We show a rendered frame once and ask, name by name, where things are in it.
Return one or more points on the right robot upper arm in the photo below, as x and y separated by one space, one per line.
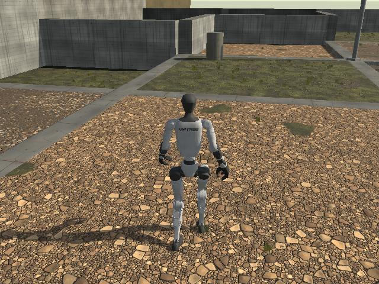
210 135

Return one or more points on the robot right shin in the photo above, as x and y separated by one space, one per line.
202 209

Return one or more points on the humanoid robot torso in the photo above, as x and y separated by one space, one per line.
188 142

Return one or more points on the robot right hand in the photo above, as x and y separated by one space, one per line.
224 171

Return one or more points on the left robot upper arm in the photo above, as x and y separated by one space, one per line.
170 125

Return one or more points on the robot left hand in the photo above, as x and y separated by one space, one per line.
167 158

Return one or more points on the robot right forearm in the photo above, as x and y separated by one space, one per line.
219 157

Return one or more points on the robot left forearm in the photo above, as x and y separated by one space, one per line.
162 153

